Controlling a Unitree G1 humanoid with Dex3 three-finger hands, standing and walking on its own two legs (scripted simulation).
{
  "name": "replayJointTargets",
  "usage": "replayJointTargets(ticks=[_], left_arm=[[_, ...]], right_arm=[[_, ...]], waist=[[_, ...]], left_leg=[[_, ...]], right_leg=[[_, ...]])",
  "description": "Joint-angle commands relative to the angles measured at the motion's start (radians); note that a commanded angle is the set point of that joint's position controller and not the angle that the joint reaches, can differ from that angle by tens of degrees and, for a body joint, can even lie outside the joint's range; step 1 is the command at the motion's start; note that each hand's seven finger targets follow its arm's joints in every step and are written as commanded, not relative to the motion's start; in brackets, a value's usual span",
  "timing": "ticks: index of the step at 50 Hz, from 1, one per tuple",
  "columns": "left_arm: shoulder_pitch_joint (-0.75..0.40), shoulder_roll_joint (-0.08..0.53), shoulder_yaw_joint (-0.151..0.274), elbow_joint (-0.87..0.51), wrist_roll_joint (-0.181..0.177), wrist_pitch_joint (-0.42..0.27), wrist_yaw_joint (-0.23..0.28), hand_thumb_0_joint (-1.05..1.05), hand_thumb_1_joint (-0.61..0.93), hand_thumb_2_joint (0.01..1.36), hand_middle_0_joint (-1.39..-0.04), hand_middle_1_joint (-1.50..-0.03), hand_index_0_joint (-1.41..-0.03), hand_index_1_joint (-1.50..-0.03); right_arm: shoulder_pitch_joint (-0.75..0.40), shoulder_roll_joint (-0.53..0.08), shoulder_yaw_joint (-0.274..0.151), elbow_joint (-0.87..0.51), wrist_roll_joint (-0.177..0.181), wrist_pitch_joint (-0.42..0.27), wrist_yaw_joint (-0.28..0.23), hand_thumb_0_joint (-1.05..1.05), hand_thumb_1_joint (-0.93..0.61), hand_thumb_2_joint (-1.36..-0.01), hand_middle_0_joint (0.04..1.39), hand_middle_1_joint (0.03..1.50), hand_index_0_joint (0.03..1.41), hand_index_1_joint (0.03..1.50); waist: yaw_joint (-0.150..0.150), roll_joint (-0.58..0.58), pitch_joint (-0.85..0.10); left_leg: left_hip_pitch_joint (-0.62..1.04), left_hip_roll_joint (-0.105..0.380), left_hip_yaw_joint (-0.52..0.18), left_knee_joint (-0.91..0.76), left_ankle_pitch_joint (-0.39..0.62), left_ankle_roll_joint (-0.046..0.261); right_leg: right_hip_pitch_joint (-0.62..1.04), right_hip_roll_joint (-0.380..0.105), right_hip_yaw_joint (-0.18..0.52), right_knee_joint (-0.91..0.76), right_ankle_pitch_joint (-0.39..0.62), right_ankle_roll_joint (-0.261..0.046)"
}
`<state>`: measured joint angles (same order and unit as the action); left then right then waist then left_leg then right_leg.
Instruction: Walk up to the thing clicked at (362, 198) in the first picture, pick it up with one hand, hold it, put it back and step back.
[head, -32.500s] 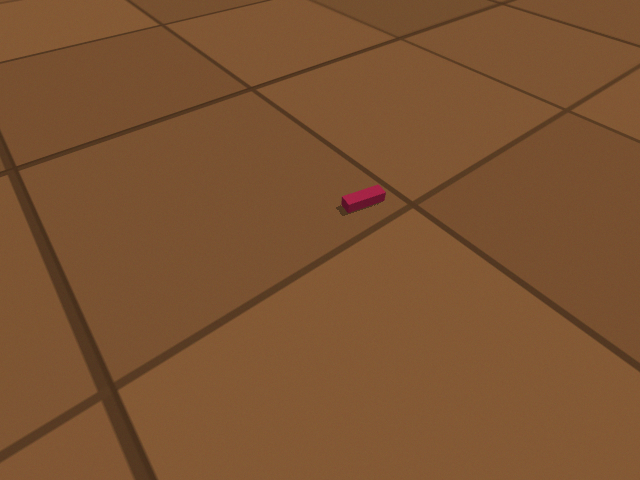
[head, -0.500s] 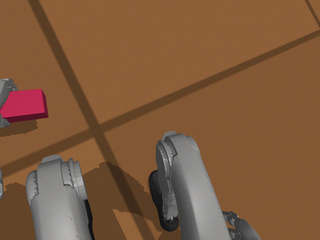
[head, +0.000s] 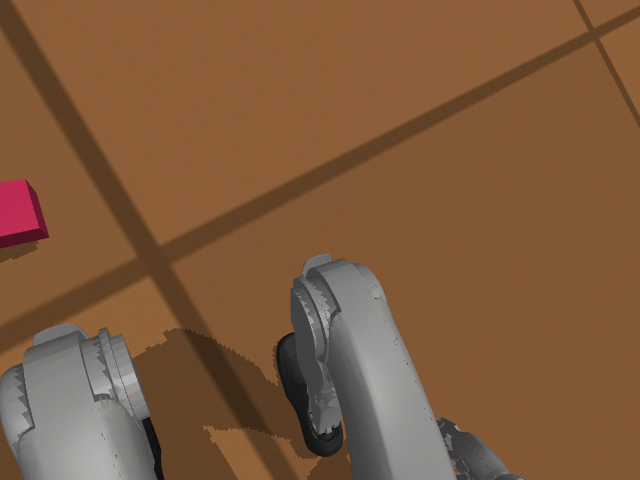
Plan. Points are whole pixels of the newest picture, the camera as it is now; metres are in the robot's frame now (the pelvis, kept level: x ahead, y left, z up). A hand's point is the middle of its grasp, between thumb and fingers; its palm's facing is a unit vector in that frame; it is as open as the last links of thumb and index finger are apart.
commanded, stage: rest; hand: left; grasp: from above
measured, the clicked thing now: out of the picture +0.45 +0.33 -0.24
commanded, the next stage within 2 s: open in 0.88 s
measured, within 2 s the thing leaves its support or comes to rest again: rests again in 0.52 s
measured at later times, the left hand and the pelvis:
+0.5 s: hand out of the picture +0.44 +0.32 -0.23, palm faces -0.45 -0.13 -0.89, open 9.2 cm; pelvis +0.00 +0.01 +0.00, yaw -2 degrees
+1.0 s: hand out of the picture +0.45 +0.32 -0.24, palm faces -0.43 -0.13 -0.89, open 9.2 cm; pelvis +0.00 +0.01 +0.00, yaw -3 degrees
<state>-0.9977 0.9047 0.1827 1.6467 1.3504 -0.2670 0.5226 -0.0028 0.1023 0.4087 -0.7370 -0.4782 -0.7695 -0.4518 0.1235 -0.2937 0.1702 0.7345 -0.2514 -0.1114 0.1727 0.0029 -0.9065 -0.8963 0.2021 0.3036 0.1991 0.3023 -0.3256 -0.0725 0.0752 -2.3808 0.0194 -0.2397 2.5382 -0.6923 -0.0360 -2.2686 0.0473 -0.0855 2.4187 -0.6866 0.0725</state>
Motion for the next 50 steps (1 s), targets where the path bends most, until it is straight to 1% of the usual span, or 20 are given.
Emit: replayJointTargets(ticks=[1, 2, 4, 7, 8, 9, 14, 15, 20, 21, 22, 23, 28, 31, 33, 34, 40, 45, 49, 50], left_arm=[[-0.274, 0.27, 0.017, -0.115, -0.012, -0.01, 0.067, 0.0, 0.781, 0.71, -1.096, -0.606, -1.111, -0.59], [-0.291, 0.268, 0.006, -0.115, -0.01, -0.01, 0.069, 0.0, 0.795, 0.708, -1.107, -0.606, -1.122, -0.589], [-0.28, 0.282, 0.012, -0.124, -0.016, -0.01, 0.082, 0.0, 0.789, 0.693, -1.112, -0.582, -1.124, -0.569], [-0.261, 0.233, -0.031, -0.099, -0.018, 0.0, 0.093, 0.0, 0.785, 0.675, -1.112, -0.558, -1.123, -0.546], [-0.282, 0.286, -0.001, -0.1, -0.009, 0.003, 0.099, 0.0, 0.796, 0.673, -1.113, -0.564, -1.127, -0.548], [-0.26, 0.302, 0.021, -0.119, -0.012, 0.007, 0.106, 0.0, 0.79, 0.665, -1.106, -0.565, -1.122, -0.548], [-0.292, 0.239, -0.023, -0.059, -0.021, 0.025, 0.109, 0.0, 0.812, 0.63, -1.134, -0.527, -1.147, -0.513], [-0.27, 0.287, 0.014, -0.073, -0.025, 0.023, 0.115, 0.0, 0.809, 0.637, -1.131, -0.526, -1.143, -0.513], [-0.267, 0.289, 0.004, -0.062, -0.031, 0.026, 0.113, 0.0, 0.798, 0.634, -1.126, -0.521, -1.137, -0.509], [-0.275, 0.258, -0.025, -0.066, -0.027, 0.027, 0.106, 0.0, 0.792, 0.647, -1.128, -0.525, -1.136, -0.516], [-0.288, 0.233, -0.047, -0.072, -0.039, 0.023, 0.105, 0.0, 0.778, 0.638, -1.123, -0.517, -1.131, -0.51], [-0.281, 0.272, -0.019, -0.053, -0.041, 0.022, 0.107, 0.0, 0.786, 0.624, -1.126, -0.513, -1.136, -0.503], [-0.254, 0.293, -0.004, -0.057, -0.032, 0.007, 0.119, 0.0, 0.777, 0.642, -1.132, -0.496, -1.133, -0.494], [-0.281, 0.272, -0.032, -0.039, -0.026, 0.009, 0.12, 0.0, 0.78, 0.614, -1.123, -0.497, -1.13, -0.49], [-0.29, 0.29, -0.034, -0.054, -0.028, 0.001, 0.13, 0.0, 0.78, 0.634, -1.141, -0.478, -1.139, -0.48], [-0.275, 0.312, -0.012, -0.044, -0.02, 0.001, 0.137, 0.0, 0.79, 0.632, -1.138, -0.488, -1.14, -0.485], [-0.277, 0.286, -0.032, 0.0, -0.016, 0.011, 0.149, 0.0, 0.806, 0.628, -1.149, -0.484, -1.15, -0.482], [-0.281, 0.317, -0.029, 0.006, -0.019, 0.011, 0.152, 0.0, 0.806, 0.585, -1.148, -0.464, -1.153, -0.459], [-0.283, 0.311, -0.051, 0.02, -0.026, 0.01, 0.152, 0.0, 0.787, 0.603, -1.131, -0.485, -1.136, -0.48], [-0.268, 0.302, -0.049, 0.029, -0.022, 0.014, 0.149, 0.0, 0.707, 0.612, -1.051, -0.488, -1.056, -0.49]], right_arm=[[0.184, -0.296, -0.077, 0.007, -0.018, -0.005, -0.002, 0.0, -0.898, -0.897, 0.201, 0.3, 0.2, 0.3], [0.179, -0.299, -0.075, 0.004, -0.022, -0.009, 0.001, 0.0, -0.899, -0.897, 0.2, 0.3, 0.2, 0.3], [0.173, -0.305, -0.075, 0.006, -0.02, -0.014, 0.0, 0.0, -0.9, -0.898, 0.2, 0.3, 0.2, 0.3], [0.155, -0.3, -0.064, 0.007, -0.025, -0.025, 0.008, 0.0, -0.898, -0.898, 0.201, 0.3, 0.2, 0.3], [0.164, -0.314, -0.065, 0.009, -0.03, -0.031, 0.013, 0.0, -0.898, -0.897, 0.2, 0.3, 0.2, 0.3], [0.176, -0.319, -0.069, 0.008, -0.027, -0.031, 0.013, 0.0, -0.898, -0.897, 0.2, 0.3, 0.2, 0.3], [0.146, -0.319, -0.055, -0.001, -0.04, -0.053, 0.032, 0.0, -0.902, -0.9, 0.2, 0.3, 0.2, 0.3], [0.149, -0.326, -0.057, 0.006, -0.038, -0.051, 0.03, 0.0, -0.898, -0.898, 0.2, 0.3, 0.2, 0.3], [0.148, -0.326, -0.046, 0.0, -0.038, -0.061, 0.039, 0.0, -0.9, -0.9, 0.2, 0.3, 0.2, 0.3], [0.148, -0.329, -0.047, -0.007, -0.042, -0.066, 0.043, 0.0, -0.903, -0.901, 0.2, 0.301, 0.2, 0.301], [0.126, -0.323, -0.043, -0.015, -0.037, -0.069, 0.043, 0.0, -0.904, -0.901, 0.2, 0.301, 0.2, 0.301], [0.14, -0.334, -0.044, -0.002, -0.037, -0.071, 0.044, 0.0, -0.904, -0.901, 0.2, 0.301, 0.2, 0.301], [0.14, -0.324, -0.024, -0.005, -0.041, -0.071, 0.052, 0.0, -0.903, -0.902, 0.2, 0.301, 0.2, 0.301], [0.131, -0.329, -0.016, -0.011, -0.046, -0.079, 0.062, 0.0, -0.904, -0.902, 0.2, 0.301, 0.2, 0.301], [0.115, -0.343, -0.023, -0.015, -0.037, -0.083, 0.058, 0.0, -0.905, -0.903, 0.2, 0.301, 0.2, 0.301], [0.127, -0.342, -0.017, -0.011, -0.043, -0.082, 0.062, 0.0, -0.903, -0.902, 0.2, 0.301, 0.2, 0.301], [0.115, -0.345, -0.003, -0.019, -0.049, -0.099, 0.075, 0.0, -0.904, -0.903, 0.2, 0.301, 0.2, 0.301], [0.108, -0.357, 0.008, -0.024, -0.053, -0.106, 0.078, 0.0, -0.904, -0.903, 0.2, 0.301, 0.2, 0.301], [0.093, -0.364, 0.009, -0.023, -0.048, -0.11, 0.074, 0.0, -0.904, -0.903, 0.2, 0.301, 0.2, 0.301], [0.109, -0.365, 0.011, -0.031, -0.054, -0.114, 0.077, 0.0, -0.896, -0.9, 0.201, 0.301, 0.201, 0.301]], waist=[[-0.022, 0.42, -0.662], [-0.035, 0.419, -0.649], [-0.021, 0.429, -0.656], [-0.023, 0.45, -0.648], [-0.04, 0.449, -0.638], [-0.023, 0.464, -0.657], [-0.06, 0.462, -0.589], [-0.044, 0.459, -0.603], [-0.048, 0.452, -0.609], [-0.067, 0.457, -0.607], [-0.058, 0.45, -0.611], [-0.068, 0.445, -0.594], [-0.055, 0.475, -0.608], [-0.08, 0.464, -0.578], [-0.065, 0.49, -0.574], [-0.069, 0.498, -0.573], [-0.088, 0.466, -0.535], [-0.089, 0.476, -0.546], [-0.09, 0.455, -0.52], [-0.096, 0.458, -0.527]], left_leg=[[0.504, 0.01, 0.146, -0.225, 0.196, 0.047], [0.494, 0.011, 0.146, -0.216, 0.182, 0.049], [0.491, 0.013, 0.143, -0.224, 0.176, 0.05], [0.525, 0.014, 0.138, -0.231, 0.177, 0.043], [0.522, 0.016, 0.136, -0.219, 0.183, 0.044], [0.536, 0.015, 0.135, -0.229, 0.212, 0.042], [0.52, 0.017, 0.131, -0.214, 0.191, 0.04], [0.519, 0.019, 0.123, -0.232, 0.189, 0.042], [0.508, 0.021, 0.119, -0.223, 0.178, 0.044], [0.515, 0.02, 0.122, -0.214, 0.188, 0.045], [0.517, 0.021, 0.116, -0.225, 0.177, 0.044], [0.512, 0.021, 0.112, -0.22, 0.175, 0.044], [0.538, 0.025, 0.104, -0.235, 0.211, 0.036], [0.525, 0.024, 0.106, -0.211, 0.202, 0.04], [0.534, 0.026, 0.1, -0.231, 0.189, 0.034], [0.545, 0.027, 0.095, -0.239, 0.201, 0.031], [0.522, 0.027, 0.093, -0.22, 0.186, 0.034], [0.522, 0.03, 0.082, -0.226, 0.187, 0.034], [0.489, 0.032, 0.083, -0.221, 0.145, 0.038], [0.513, 0.031, 0.084, -0.217, 0.168, 0.038]], right_leg=[[0.332, 0.033, -0.147, -0.213, 0.265, -0.092], [0.327, 0.033, -0.144, -0.216, 0.255, -0.091], [0.339, 0.037, -0.142, -0.222, 0.255, -0.088], [0.313, 0.039, -0.156, -0.208, 0.254, -0.091], [0.314, 0.038, -0.162, -0.198, 0.264, -0.09], [0.341, 0.039, -0.159, -0.199, 0.288, -0.089], [0.294, 0.038, -0.171, -0.188, 0.274, -0.091], [0.313, 0.043, -0.174, -0.203, 0.269, -0.089], [0.332, 0.043, -0.172, -0.201, 0.262, -0.088], [0.338, 0.043, -0.168, -0.199, 0.278, -0.086], [0.33, 0.046, -0.172, -0.207, 0.266, -0.087], [0.325, 0.044, -0.181, -0.201, 0.266, -0.085], [0.356, 0.048, -0.185, -0.198, 0.286, -0.088], [0.336, 0.048, -0.187, -0.189, 0.292, -0.083], [0.326, 0.05, -0.185, -0.192, 0.27, -0.09], [0.324, 0.048, -0.196, -0.187, 0.275, -0.089], [0.315, 0.048, -0.198, -0.181, 0.272, -0.083], [0.327, 0.052, -0.201, -0.188, 0.272, -0.083], [0.326, 0.056, -0.194, -0.201, 0.239, -0.081], [0.331, 0.054, -0.2, -0.197, 0.262, -0.079]])
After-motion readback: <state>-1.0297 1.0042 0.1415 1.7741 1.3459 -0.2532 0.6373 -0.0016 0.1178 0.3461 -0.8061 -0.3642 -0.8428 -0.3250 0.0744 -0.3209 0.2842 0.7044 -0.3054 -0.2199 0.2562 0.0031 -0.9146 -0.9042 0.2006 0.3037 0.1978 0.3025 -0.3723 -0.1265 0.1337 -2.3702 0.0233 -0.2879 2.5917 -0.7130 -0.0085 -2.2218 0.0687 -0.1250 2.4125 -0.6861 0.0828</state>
